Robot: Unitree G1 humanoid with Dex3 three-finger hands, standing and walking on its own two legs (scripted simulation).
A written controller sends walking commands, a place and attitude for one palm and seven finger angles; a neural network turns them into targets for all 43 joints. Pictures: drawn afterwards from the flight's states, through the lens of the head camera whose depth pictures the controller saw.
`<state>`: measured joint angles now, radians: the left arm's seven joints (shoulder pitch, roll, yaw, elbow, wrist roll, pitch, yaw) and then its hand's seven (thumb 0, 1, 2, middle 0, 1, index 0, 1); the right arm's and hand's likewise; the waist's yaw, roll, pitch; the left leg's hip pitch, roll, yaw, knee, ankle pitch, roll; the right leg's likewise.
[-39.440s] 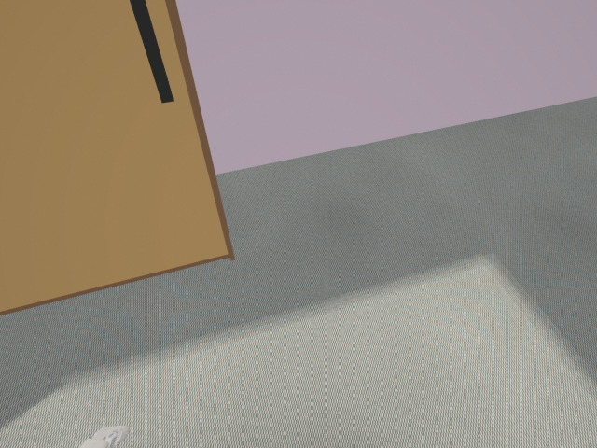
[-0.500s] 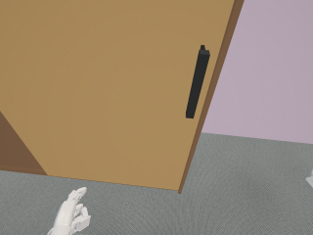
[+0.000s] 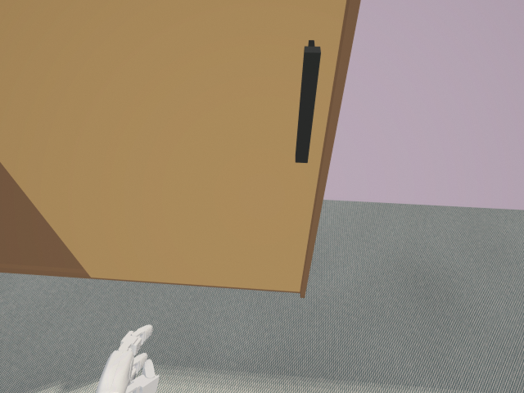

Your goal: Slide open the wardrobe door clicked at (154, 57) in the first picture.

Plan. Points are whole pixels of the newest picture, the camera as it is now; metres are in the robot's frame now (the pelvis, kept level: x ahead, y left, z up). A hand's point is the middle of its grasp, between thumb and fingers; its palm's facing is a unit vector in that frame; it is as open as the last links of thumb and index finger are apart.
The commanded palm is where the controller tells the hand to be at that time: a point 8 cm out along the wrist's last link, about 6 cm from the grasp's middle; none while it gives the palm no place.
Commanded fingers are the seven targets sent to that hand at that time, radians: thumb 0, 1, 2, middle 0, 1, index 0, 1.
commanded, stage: step back with the hand held close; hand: right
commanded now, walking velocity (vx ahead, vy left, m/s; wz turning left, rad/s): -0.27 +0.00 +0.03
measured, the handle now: (306, 105) +0.62 -0.06 +0.14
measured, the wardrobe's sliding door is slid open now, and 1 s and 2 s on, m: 0.00 0.00 0.00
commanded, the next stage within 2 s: stop stepping back and stand still in 0.52 s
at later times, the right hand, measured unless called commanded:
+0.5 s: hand out of the picture +0.13 -0.27 +0.19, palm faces +0.39 +0.86 -0.34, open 7.4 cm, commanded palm +0.08 -0.31 +0.19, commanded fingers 0.00 -0.90 -0.90 0.20 0.30 0.20 0.30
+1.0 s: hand out of the picture +0.03 -0.34 +0.17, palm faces +0.45 +0.85 -0.25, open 7.4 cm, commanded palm -0.03 -0.36 +0.19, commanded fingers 0.00 -0.90 -0.90 0.20 0.30 0.20 0.30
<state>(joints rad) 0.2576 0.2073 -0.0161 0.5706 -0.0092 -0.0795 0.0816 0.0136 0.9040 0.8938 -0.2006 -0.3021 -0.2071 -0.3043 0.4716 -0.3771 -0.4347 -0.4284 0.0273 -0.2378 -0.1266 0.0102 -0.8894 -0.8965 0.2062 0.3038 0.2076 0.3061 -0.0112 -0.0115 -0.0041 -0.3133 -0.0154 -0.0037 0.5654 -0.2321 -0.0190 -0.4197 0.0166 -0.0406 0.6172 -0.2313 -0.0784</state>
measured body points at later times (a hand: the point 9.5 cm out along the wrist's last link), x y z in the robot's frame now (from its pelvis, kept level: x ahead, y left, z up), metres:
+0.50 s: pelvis -0.09 -0.02 +0.01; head -0.10 -0.06 +0.45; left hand +0.07 +0.21 -0.06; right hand +0.10 -0.31 +0.21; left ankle -0.13 +0.11 -0.73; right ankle +0.04 -0.08 -0.70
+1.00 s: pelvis -0.19 -0.08 +0.00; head -0.24 -0.11 +0.45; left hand -0.10 +0.20 -0.08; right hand +0.00 -0.38 +0.18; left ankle -0.19 +0.06 -0.72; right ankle -0.15 -0.18 -0.73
